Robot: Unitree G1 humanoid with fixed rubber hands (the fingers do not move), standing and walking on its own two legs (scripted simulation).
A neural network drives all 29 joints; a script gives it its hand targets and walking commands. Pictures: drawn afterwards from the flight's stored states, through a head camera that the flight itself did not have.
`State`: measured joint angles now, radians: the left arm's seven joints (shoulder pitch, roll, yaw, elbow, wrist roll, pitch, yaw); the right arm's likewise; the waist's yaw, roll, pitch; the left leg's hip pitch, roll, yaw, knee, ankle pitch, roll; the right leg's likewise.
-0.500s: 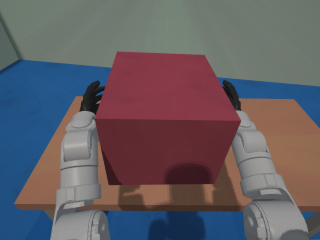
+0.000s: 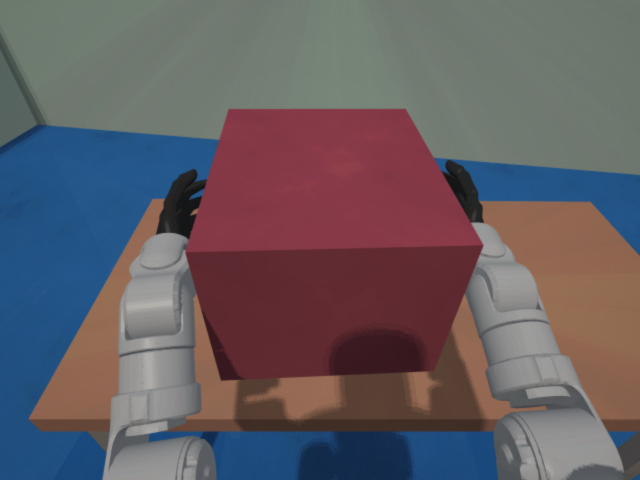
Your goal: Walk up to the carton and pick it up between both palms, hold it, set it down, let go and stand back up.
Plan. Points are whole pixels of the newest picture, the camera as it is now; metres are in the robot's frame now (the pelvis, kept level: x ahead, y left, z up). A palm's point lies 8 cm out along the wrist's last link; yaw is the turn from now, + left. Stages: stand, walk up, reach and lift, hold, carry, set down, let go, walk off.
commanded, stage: hold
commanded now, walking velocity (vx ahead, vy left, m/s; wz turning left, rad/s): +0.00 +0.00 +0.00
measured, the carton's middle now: (323, 229) +0.39 +0.00 +0.16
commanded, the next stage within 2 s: set down in 1.82 s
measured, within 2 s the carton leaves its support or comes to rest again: neither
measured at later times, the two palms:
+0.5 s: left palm (177, 239) +0.35 +0.17 +0.19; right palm (468, 228) +0.35 -0.17 +0.18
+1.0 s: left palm (182, 242) +0.35 +0.16 +0.18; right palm (471, 234) +0.35 -0.18 +0.18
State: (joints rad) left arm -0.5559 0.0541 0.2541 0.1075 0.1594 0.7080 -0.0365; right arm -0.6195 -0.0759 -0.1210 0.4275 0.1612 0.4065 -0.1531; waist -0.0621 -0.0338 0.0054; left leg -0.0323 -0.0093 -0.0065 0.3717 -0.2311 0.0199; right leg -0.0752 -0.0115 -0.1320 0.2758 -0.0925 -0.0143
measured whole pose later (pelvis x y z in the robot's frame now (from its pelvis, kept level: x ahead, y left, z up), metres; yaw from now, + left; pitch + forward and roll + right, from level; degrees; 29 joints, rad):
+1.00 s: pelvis -0.01 -0.01 +0.00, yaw +0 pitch -7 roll +0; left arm -0.59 0.05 0.27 0.13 0.18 0.72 -0.05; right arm -0.63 -0.05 -0.16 0.47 0.12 0.38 -0.13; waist -0.06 -0.06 0.02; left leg -0.04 -0.01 -0.01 0.36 -0.20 0.01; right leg -0.09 -0.01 -0.13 0.29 -0.08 -0.03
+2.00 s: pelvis -0.01 +0.00 +0.00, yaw +0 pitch -8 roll -1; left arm -0.56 0.04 0.26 0.12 0.20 0.69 -0.05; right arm -0.61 -0.05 -0.16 0.48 0.11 0.34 -0.11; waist -0.06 -0.05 0.02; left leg -0.01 -0.01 -0.01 0.36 -0.22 0.01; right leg -0.06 -0.01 -0.13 0.28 -0.09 -0.02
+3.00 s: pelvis +0.02 -0.03 +0.00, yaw +1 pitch -1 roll -1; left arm -0.41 -0.02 0.19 0.22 0.18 0.41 0.09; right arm -0.55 -0.11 -0.13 0.71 0.07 0.00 -0.01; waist 0.03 -0.03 0.00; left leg -0.12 0.02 -0.04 0.36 -0.23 -0.02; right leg -0.16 0.02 -0.16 0.27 -0.11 -0.05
